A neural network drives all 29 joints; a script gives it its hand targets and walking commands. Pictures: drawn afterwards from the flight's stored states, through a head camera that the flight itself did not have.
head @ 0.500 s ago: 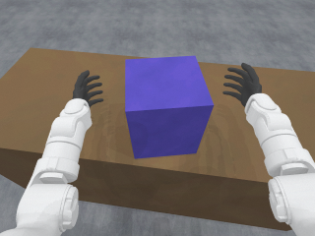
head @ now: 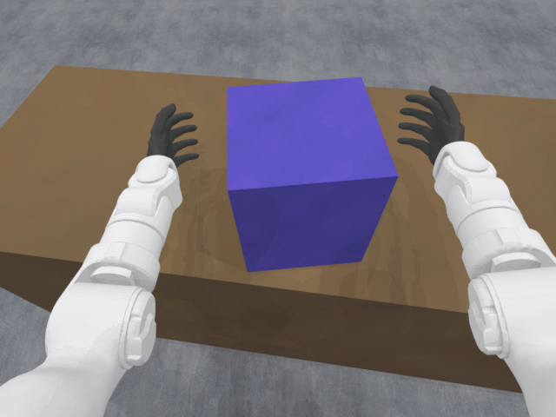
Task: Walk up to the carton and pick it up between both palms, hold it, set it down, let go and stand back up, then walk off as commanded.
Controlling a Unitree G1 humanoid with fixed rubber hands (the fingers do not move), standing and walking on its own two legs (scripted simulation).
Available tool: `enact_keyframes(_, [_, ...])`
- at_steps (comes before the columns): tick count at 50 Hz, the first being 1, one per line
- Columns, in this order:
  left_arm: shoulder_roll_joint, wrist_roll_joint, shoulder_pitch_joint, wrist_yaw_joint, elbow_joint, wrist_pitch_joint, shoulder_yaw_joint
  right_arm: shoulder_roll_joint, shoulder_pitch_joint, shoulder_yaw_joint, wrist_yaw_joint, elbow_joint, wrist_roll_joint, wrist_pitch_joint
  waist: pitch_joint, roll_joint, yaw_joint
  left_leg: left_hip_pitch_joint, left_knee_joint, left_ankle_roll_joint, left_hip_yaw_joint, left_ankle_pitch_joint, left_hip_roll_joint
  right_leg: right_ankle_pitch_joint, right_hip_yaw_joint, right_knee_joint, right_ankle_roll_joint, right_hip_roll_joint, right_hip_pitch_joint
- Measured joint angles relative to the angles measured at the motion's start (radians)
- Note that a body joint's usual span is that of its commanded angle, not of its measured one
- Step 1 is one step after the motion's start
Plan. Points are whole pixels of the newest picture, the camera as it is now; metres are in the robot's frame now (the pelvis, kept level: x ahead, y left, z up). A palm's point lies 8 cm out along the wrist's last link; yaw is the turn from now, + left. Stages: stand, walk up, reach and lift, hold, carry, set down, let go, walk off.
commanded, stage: reach and lift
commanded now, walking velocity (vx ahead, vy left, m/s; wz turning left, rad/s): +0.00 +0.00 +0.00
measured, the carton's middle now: (300, 182) +0.50 +0.04 +0.01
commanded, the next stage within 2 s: none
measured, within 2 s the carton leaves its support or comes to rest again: neither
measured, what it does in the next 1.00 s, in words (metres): stands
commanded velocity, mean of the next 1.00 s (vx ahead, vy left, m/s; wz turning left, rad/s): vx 0.00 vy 0.00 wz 0.00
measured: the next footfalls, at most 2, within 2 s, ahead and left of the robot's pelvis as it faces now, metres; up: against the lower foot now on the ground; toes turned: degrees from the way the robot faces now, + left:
none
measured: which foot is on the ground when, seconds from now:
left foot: down 0.00-1.00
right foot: down 0.00-1.00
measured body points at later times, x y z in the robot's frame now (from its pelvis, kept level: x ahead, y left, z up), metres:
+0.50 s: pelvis -0.01 +0.01 -0.02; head +0.12 +0.00 +0.41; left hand +0.44 +0.22 +0.00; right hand +0.49 -0.14 +0.02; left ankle -0.02 +0.13 -0.73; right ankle +0.00 -0.09 -0.73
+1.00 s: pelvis -0.01 +0.01 -0.03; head +0.12 +0.00 +0.40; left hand +0.44 +0.19 +0.00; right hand +0.50 -0.11 +0.01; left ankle -0.02 +0.13 -0.73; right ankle +0.00 -0.09 -0.73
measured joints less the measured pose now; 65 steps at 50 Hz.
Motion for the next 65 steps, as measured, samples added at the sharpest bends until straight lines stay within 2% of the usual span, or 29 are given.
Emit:
enact_keyframes(6, [-0.039, -0.005, 0.038, 0.007, 0.047, -0.09, -0.012, 0.009, 0.052, -0.023, 0.012, 0.021, -0.034, -0.073, -0.03, 0.003, 0.015, -0.069, 0.051, 0.005, 0.003, -0.021, 0.006, -0.003, 0.002, 0.022, 0.005, 0.006, -0.058])
enact_keyframes(13, [-0.047, -0.036, 0.035, 0.01, 0.149, -0.188, -0.047, 0.024, 0.058, -0.036, 0.022, 0.064, -0.066, -0.137, -0.042, 0.004, 0.012, -0.153, 0.096, 0.007, 0.005, -0.029, 0.008, -0.01, 0.001, 0.065, 0.007, 0.006, -0.141])
enact_keyframes(19, [-0.062, -0.035, 0.035, 0.007, 0.175, -0.269, -0.06, 0.037, 0.067, -0.036, 0.016, 0.084, -0.082, -0.187, -0.059, 0.002, 0.012, -0.229, 0.142, 0.006, 0.004, -0.04, 0.011, -0.021, -0.003, 0.113, 0.007, 0.008, -0.219])
enact_keyframes(24, [-0.068, -0.024, 0.013, 0.002, 0.22, -0.305, -0.054, 0.052, 0.068, -0.033, 0.012, 0.09, -0.094, -0.214, -0.059, 0.005, 0.011, -0.268, 0.179, 0.008, 0.008, -0.052, 0.007, -0.041, 0.0, 0.167, 0.008, 0.004, -0.266])
enact_keyframes(29, [-0.082, -0.051, 0.003, -0.001, 0.24, -0.331, -0.05, 0.061, 0.084, -0.02, -0.002, 0.061, -0.1, -0.22, -0.08, 0.003, 0.016, -0.314, 0.21, 0.01, 0.014, -0.064, 0.007, -0.057, 0.003, 0.207, 0.009, 0.002, -0.318])
enact_keyframes(37, [-0.134, 0.014, 0.015, -0.004, 0.212, -0.345, -0.006, 0.099, 0.082, -0.049, -0.022, 0.045, -0.142, -0.238, -0.071, 0.018, 0.026, -0.319, 0.244, 0.012, 0.016, -0.084, 0.008, -0.076, 0.004, 0.241, 0.011, 0.002, -0.324])
enact_keyframes(42, [-0.171, 0.056, 0.009, 0.02, 0.204, -0.344, 0.037, 0.143, 0.068, -0.123, -0.045, 0.052, -0.209, -0.244, -0.074, 0.019, 0.02, -0.322, 0.254, 0.012, 0.009, -0.088, 0.006, -0.083, -0.003, 0.25, 0.011, 0.0, -0.323])
enact_keyframes(45, [-0.188, 0.113, 0.016, 0.032, 0.188, -0.342, 0.077, 0.157, 0.061, -0.173, -0.063, 0.069, -0.253, -0.251, -0.061, 0.02, 0.023, -0.307, 0.255, 0.012, 0.008, -0.091, 0.009, -0.081, -0.005, 0.241, 0.011, 0.003, -0.303])
enact_keyframes(56, [-0.234, 0.205, 0.042, 0.055, 0.126, -0.319, 0.138, 0.181, 0.083, -0.317, -0.045, 0.055, -0.372, -0.248, -0.029, 0.02, 0.021, -0.257, 0.229, 0.016, 0.005, -0.083, 0.008, -0.069, -0.011, 0.201, 0.013, 0.001, -0.243])
enact_keyframes(60, [-0.251, 0.255, 0.052, 0.052, 0.111, -0.318, 0.176, 0.195, 0.089, -0.39, -0.033, 0.051, -0.444, -0.261, -0.011, 0.026, 0.022, -0.227, 0.205, 0.018, 0.007, -0.074, 0.007, -0.06, -0.012, 0.175, 0.014, -0.001, -0.212])
enact_keyframes(65, [-0.278, 0.357, 0.061, 0.022, 0.107, -0.352, 0.286, 0.236, 0.106, -0.526, -0.016, 0.013, -0.609, -0.285, 0.021, 0.02, 0.014, -0.175, 0.155, 0.021, 0.016, -0.055, -0.001, -0.051, -0.008, 0.144, 0.016, -0.011, -0.169])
